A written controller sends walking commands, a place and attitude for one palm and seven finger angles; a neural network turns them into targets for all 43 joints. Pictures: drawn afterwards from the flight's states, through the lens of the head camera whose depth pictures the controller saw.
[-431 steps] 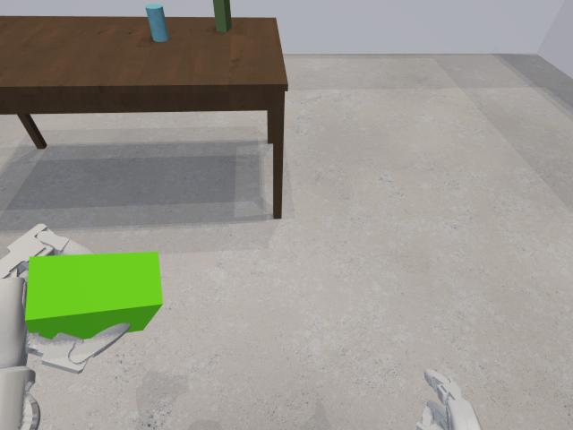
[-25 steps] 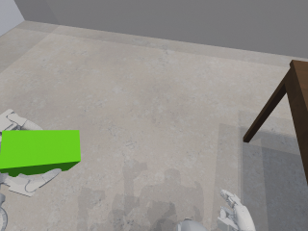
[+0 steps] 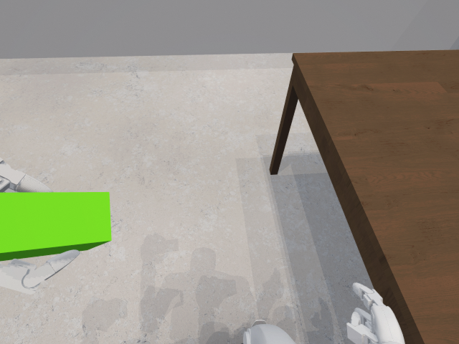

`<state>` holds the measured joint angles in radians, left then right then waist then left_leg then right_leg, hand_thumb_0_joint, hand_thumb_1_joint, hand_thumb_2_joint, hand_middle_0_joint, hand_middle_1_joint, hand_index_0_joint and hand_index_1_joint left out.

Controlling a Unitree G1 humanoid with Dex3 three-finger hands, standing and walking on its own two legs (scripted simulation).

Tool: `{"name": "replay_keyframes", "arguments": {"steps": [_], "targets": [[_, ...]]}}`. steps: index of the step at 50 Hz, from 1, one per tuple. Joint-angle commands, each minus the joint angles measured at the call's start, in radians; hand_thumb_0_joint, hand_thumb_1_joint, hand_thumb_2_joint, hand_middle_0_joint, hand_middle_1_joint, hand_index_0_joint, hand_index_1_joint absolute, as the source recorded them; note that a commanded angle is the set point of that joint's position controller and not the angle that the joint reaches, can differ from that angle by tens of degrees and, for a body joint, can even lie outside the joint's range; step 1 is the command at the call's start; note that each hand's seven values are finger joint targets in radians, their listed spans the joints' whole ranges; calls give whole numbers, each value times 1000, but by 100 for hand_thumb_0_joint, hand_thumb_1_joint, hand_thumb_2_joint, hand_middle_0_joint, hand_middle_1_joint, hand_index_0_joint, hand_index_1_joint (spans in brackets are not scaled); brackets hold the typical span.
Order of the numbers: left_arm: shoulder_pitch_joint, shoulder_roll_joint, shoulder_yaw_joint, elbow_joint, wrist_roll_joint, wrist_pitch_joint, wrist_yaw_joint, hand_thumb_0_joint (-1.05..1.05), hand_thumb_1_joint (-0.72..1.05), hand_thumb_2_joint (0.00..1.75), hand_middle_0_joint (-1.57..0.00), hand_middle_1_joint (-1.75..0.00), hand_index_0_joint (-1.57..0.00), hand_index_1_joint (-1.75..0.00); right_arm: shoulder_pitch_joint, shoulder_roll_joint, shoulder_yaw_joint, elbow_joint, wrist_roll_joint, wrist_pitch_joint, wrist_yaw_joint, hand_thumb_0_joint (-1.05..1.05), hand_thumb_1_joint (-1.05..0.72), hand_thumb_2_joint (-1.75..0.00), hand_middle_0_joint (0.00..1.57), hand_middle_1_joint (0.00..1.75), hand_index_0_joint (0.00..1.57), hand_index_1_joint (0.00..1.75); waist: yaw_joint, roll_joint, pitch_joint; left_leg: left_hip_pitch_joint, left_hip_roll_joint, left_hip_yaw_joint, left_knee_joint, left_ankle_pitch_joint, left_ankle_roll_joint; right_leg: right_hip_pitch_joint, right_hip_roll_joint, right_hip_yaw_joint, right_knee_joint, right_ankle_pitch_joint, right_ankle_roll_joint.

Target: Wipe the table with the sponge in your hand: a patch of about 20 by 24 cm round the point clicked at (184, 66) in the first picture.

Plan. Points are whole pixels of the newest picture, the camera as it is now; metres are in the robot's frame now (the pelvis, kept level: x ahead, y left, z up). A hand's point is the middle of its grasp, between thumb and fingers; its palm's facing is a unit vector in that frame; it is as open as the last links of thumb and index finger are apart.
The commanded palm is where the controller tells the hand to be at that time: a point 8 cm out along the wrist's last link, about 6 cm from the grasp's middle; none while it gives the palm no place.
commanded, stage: turn to face it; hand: left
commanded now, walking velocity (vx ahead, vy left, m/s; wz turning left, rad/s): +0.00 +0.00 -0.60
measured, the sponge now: (63, 226) +0.22 +0.23 +0.16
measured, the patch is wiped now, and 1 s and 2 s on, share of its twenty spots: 0.00 0.00 0.00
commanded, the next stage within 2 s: none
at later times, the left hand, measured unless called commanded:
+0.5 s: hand (183, 221) +0.23 +0.08 +0.18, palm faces +0.08 -0.81 -0.59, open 10.1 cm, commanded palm +0.19 +0.14 +0.19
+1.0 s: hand (289, 230) +0.23 -0.04 +0.17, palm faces -0.17 -0.82 -0.55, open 10.1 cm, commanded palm +0.20 +0.04 +0.19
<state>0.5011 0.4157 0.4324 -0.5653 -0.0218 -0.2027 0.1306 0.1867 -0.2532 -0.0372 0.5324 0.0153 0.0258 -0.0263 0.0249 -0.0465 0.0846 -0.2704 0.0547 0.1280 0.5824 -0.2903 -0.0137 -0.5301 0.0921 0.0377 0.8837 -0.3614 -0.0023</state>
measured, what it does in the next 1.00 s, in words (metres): steps to the right, turning right: right foot, then left foot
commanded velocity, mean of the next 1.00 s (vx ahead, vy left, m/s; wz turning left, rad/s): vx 0.00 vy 0.00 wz -0.60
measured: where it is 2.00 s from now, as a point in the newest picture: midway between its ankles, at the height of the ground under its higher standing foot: outside the picture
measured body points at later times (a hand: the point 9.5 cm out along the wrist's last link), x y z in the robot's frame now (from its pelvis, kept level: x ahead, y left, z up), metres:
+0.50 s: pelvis -0.04 -0.08 +0.01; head +0.02 -0.13 +0.45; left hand +0.22 +0.12 +0.21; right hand +0.09 -0.30 -0.11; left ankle -0.02 +0.05 -0.68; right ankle -0.03 -0.16 -0.73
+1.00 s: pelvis -0.09 -0.10 -0.01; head -0.04 -0.16 +0.44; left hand +0.24 +0.00 +0.20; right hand +0.01 -0.31 -0.10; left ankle -0.02 +0.05 -0.72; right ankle -0.13 -0.20 -0.73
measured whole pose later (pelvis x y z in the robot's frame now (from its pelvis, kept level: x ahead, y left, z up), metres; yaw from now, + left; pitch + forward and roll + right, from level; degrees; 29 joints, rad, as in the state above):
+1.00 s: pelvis -0.09 -0.10 -0.01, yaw -35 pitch -1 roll -1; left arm 0.41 0.45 0.37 -0.58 -0.03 -0.13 0.11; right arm 0.17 -0.11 0.20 0.42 -0.02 -0.05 0.10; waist 0.05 0.08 0.18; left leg -0.27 0.27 0.20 0.73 -0.38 -0.10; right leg -0.31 -0.01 -0.14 0.61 -0.26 -0.01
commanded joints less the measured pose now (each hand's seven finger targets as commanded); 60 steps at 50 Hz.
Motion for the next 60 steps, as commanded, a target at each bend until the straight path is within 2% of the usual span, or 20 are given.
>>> {"name": "replay_keyframes", "arguments": {"steps": [1, 9, 10, 12, 13, 14, 16, 28, 30, 33, 34, 36, 38, 46, 48, 49, 50, 51, 54, 60], "targets": [[-117, 79, -8, -181, 7, -46, 17, 0, 10, 130, -120, -160, -120, -160, -68, -85, -24, -141, 10, -75, 2, 0, -90, -90, 20, 30, 20, 30, -2, 259, -64, 19, 352, -123, -252, 157, 133, -57, -126, -55, 281, -109, 62], [-171, 128, 16, -213, 4, -32, 26, 0, 10, 130, -120, -160, -120, -160, 1, -96, -21, -146, 2, -133, 25, 0, -90, -90, 20, 30, 20, 30, -15, 312, -154, 65, 282, 30, 9, 356, 7, 326, -88, -198, -372, 97, 56], [-164, 151, 43, -221, 0, -39, 27, 0, 10, 130, -120, -160, -120, -160, -7, -77, -14, -152, 9, -132, 32, 0, -90, -90, 20, 30, 20, 30, -11, 211, -186, 31, 245, 55, 139, 270, -19, 402, -159, -124, -450, 251, 22], [-86, 242, 151, -184, -24, -42, 41, 0, 10, 130, -120, -160, -120, -160, -56, -42, -4, -181, 11, -116, 21, 0, -90, -90, 20, 30, 20, 30, 21, -264, -247, -308, 32, -13, 534, -358, -86, 529, -425, 360, -465, 919, -147], [-53, 249, 164, -227, -44, -37, 38, 0, 10, 130, -120, -160, -120, -160, -99, -41, -10, -175, 14, -99, 18, 0, -90, -90, 20, 30, 20, 30, 19, -238, -260, -322, 59, -138, 637, -316, -79, 510, -453, 381, -469, 876, -163], [44, 247, 205, -214, -46, -38, 39, 0, 10, 130, -120, -160, -120, -160, -115, -19, 13, -169, 7, -78, 21, 0, -90, -90, 20, 30, 20, 30, 14, -104, -291, -383, 65, -161, 670, -276, -82, 602, -432, 349, -401, 890, -188], [100, 194, 190, -227, -54, -49, 39, 0, 10, 130, -120, -160, -120, -160, -122, -5, 26, -146, 0, -37, 25, 0, -90, -90, 20, 30, 20, 30, -1, -43, -300, -375, 54, -134, 625, -215, -91, 613, -379, 241, -401, 858, -171], [-105, 138, 36, -195, -26, 20, 35, 0, 10, 130, -120, -160, -120, -160, -140, -47, 27, -146, -8, 39, 17, 0, -90, -90, 20, 30, 20, 30, 20, -119, -258, 14, -5, -93, 6, -95, -52, 336, -308, 369, -531, 414, -147], [-143, 144, 26, -214, -21, 23, 35, 0, 10, 130, -120, -160, -120, -160, -121, -46, 26, -139, -11, 41, 13, 0, -90, -90, 20, 30, 20, 30, 6, -31, -259, 188, 33, -75, -187, 11, -28, 236, -259, 333, -468, 318, -87], [-168, 160, 50, -243, -8, 7, 26, 0, 10, 130, -120, -160, -120, -160, -125, -64, 8, -174, -7, 22, 9, 0, -90, -90, 20, 30, 20, 30, 23, 294, -222, 284, 383, -269, -291, 235, 121, -37, -74, 85, -43, -152, 24], [-175, 187, 73, -258, -2, 4, 28, 0, 10, 130, -120, -160, -120, -160, -140, -46, 16, -179, -21, 9, 7, 0, -90, -90, 20, 30, 20, 30, 25, 364, -210, 210, 449, -325, -301, 270, 170, -36, -94, 6, 179, -178, 46], [-189, 112, -7, -270, 0, 1, 14, 0, 10, 130, -120, -160, -120, -160, -98, -52, 6, -166, -12, -9, 23, 0, -90, -90, 20, 30, 20, 30, 0, 257, -148, 206, 401, -178, -230, 492, 166, -77, -138, -6, 261, -148, 54], [-178, 98, -27, -271, -6, 7, 12, 0, 10, 130, -120, -160, -120, -160, -82, -67, 0, -164, 2, -29, 39, 0, -90, -90, 20, 30, 20, 30, -1, 273, -144, 224, 353, -41, -195, 542, 110, -47, -143, -83, 157, -100, 63], [-112, 145, 42, -222, -25, 13, 6, 0, 10, 130, -120, -160, -120, -160, -24, -86, 1, -180, 0, -87, 44, 0, -90, -90, 20, 30, 20, 30, -18, 320, -168, 210, 315, 76, -34, 589, 16, 244, -70, -219, -305, 73, 56], [-99, 187, 79, -228, -20, 8, 7, 0, 10, 130, -120, -160, -120, -160, -14, -72, 7, -187, 8, -77, 52, 0, -90, -90, 20, 30, 20, 30, -12, 130, -228, 76, 238, 103, 246, 395, -28, 457, -171, -97, -451, 460, -2], [-32, 245, 124, -189, -17, 7, 15, 0, 10, 130, -120, -160, -120, -160, -44, -40, 22, -211, 2, -68, 45, 0, -90, -90, 20, 30, 20, 30, 3, -111, -254, -200, 100, 84, 466, -106, -69, 637, -356, 225, -411, 1046, -115], [-29, 250, 148, -206, -45, 7, 19, 0, 10, 130, -120, -160, -120, -160, -63, -42, 38, -206, 2, -59, 44, 0, -90, -90, 20, 30, 20, 30, 9, -214, -273, -324, 59, -45, 611, -385, -91, 646, -445, 340, -406, 1222, -168], [-21, 256, 170, -251, -63, 9, 20, 0, 10, 130, -120, -160, -120, -160, -66, -46, 32, -203, 3, -46, 48, 0, -90, -90, 20, 30, 20, 30, 1, -195, -283, -330, 81, -135, 682, -336, -92, 617, -454, 348, -411, 1091, -179], [49, 242, 199, -298, -73, -2, 22, 0, 10, 130, -120, -160, -120, -160, -136, -17, 69, -187, -15, 5, 53, 0, -90, -90, 20, 30, 20, 30, -1, -21, -302, -263, 67, -126, 526, -251, -95, 545, -382, 228, -416, 858, -172], [11, 164, 120, -192, -52, 41, 22, 0, 10, 130, -120, -160, -120, -160, -149, -22, 73, -157, -17, 50, 48, 0, -90, -90, 20, 30, 20, 30, 20, -154, -252, -25, 3, -58, 108, -119, -74, 281, -312, 273, -529, 317, -156]]}}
